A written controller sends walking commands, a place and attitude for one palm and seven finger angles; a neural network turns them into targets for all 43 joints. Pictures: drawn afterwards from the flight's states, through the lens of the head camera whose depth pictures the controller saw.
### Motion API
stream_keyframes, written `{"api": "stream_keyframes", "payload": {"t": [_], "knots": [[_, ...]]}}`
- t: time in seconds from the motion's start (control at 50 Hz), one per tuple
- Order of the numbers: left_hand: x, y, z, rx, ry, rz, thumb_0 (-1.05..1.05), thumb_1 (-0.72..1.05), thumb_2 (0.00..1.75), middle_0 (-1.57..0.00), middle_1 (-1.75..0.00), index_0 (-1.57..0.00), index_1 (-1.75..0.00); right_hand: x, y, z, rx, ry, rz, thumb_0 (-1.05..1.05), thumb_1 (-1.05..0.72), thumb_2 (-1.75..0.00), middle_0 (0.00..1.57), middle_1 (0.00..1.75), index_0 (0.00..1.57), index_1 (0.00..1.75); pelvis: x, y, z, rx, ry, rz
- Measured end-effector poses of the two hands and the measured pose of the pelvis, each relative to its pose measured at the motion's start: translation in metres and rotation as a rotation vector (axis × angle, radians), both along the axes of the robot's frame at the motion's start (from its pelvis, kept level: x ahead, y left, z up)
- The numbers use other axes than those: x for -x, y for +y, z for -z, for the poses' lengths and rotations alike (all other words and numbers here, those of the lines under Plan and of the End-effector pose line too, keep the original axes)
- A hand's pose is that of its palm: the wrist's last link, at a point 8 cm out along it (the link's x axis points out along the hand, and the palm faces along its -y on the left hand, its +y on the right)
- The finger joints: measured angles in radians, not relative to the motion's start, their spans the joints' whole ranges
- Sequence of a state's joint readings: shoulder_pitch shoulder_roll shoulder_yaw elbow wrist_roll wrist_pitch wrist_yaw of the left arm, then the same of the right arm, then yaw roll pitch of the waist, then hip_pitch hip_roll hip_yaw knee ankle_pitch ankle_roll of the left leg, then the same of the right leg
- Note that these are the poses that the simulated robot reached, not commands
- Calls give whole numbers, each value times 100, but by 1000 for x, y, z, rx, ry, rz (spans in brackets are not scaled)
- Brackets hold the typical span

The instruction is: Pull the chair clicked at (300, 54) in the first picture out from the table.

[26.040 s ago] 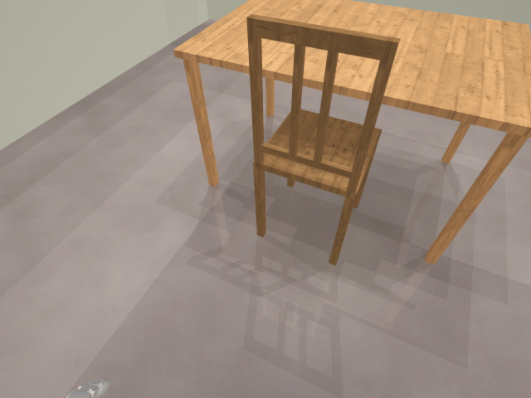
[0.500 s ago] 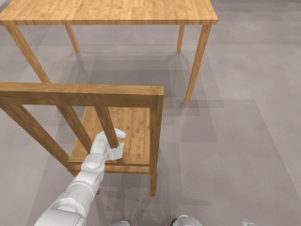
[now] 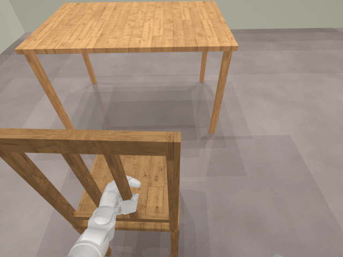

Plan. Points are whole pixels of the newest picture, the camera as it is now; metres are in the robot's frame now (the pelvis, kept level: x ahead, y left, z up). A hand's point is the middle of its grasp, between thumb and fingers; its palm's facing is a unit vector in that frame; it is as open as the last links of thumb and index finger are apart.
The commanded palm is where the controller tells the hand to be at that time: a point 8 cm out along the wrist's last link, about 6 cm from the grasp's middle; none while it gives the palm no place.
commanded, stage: stop walking, hand still on the chair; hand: left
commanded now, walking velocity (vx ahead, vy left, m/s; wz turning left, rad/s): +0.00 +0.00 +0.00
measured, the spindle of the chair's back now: (92, 189) +0.30 +0.22 -0.04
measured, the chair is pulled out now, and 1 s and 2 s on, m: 0.66 0.67 0.67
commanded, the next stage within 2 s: open the thumb and straighten the fingers in 0.80 s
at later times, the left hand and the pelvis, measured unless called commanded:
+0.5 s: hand (131, 204) +0.27 +0.12 -0.06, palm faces -0.04 -0.99 -0.16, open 5.7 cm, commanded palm +0.26 +0.17 -0.04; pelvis +0.04 +0.00 +0.01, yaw -1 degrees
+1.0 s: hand (131, 202) +0.27 +0.12 -0.06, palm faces +0.01 -0.99 -0.14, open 5.8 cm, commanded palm +0.25 +0.17 -0.04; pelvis +0.05 -0.02 +0.01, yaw +0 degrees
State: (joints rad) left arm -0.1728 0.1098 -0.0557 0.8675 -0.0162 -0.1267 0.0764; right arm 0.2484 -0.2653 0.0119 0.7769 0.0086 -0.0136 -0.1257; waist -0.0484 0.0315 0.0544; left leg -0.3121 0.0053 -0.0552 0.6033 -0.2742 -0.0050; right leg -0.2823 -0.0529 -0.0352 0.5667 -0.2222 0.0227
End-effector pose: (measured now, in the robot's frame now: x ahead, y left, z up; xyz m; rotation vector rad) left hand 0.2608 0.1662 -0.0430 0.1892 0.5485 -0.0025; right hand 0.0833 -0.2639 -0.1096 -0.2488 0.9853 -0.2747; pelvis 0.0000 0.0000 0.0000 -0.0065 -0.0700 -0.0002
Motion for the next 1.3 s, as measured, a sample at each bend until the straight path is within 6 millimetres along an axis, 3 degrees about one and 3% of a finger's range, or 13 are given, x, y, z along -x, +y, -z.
{"api": "stream_keyframes", "payload": {"t": [0.06, 0.14, 0.26, 0.34, 0.44, 0.62, 0.76, 1.0, 1.08, 1.18, 1.3], "knots": [[2, 1, 1, 4, -10, 30, 7, 63, 81, -30, -130, -50, -145, -4, 4, -5, 16, -20, 15, 1, -91, -90, 20, 30, 20, 30, -3, 8, 0, 7, -7, 9], [4, 3, 0, 13, -2, 42, 7, 64, 79, -28, -131, -50, -145, -13, 23, -12, -16, -43, 12, 1, -91, -90, 20, 30, 20, 30, -9, 13, -6, 3, 3, 17], [6, 4, 0, 15, 2, 36, 7, 64, 79, -28, -131, -50, -145, -35, 54, -12, -94, -63, -56, 1, -91, -90, 20, 30, 20, 30, -18, 11, -9, -6, 17, 19], [6, 4, 0, 16, 9, 19, 8, 64, 79, -28, -130, -50, -145, -52, 61, -12, -124, -72, -80, 1, -91, -90, 20, 30, 21, 30, -26, 8, -11, -5, 30, 22], [6, 3, -1, 15, 19, -1, 9, 64, 80, -29, -128, -50, -145, -72, 53, -14, -119, -92, -91, 1, -91, -90, 20, 30, 21, 30, -35, 4, -12, -5, 35, 21], [6, 2, -1, 15, 28, -36, 10, 63, 82, -29, -126, -50, -145, -95, 19, -25, -56, -120, -76, 1, -91, -90, 20, 30, 21, 30, -46, -7, -13, -4, 36, 14], [7, 2, -2, 17, 29, -55, 11, 63, 83, -30, -125, -50, -145, -99, 5, -28, -34, -113, -64, 1, -91, -90, 20, 30, 20, 30, -49, -14, -13, -1, 35, 9], [5, 4, 0, 39, 24, -67, 10, 60, 80, -32, -129, -50, -145, -93, 10, -21, -103, -126, -44, 1, -91, -90, 20, 30, 20, 30, -50, -18, -6, -4, 77, 5], [2, 9, -2, 36, -6, -49, 6, 47, 71, -38, -135, -50, -145, -98, 6, -19, -98, -186, -41, 1, -91, -90, 20, 30, 21, 30, -52, -17, 3, -4, 117, 12], [-2, 13, -1, 26, 1, -45, 3, 10, 52, -43, -137, -49, -143, -111, 3, -14, -74, -238, -52, 1, -91, -90, 20, 30, 20, 30, -57, -13, 14, -4, 162, 13], [-3, 16, -1, 15, 25, -67, 1, -29, 32, -40, -120, -42, -122, -132, 5, -10, -57, -290, -69, 1, -91, -90, 20, 30, 20, 30, -68, -10, 23, -3, 203, 7]]}}
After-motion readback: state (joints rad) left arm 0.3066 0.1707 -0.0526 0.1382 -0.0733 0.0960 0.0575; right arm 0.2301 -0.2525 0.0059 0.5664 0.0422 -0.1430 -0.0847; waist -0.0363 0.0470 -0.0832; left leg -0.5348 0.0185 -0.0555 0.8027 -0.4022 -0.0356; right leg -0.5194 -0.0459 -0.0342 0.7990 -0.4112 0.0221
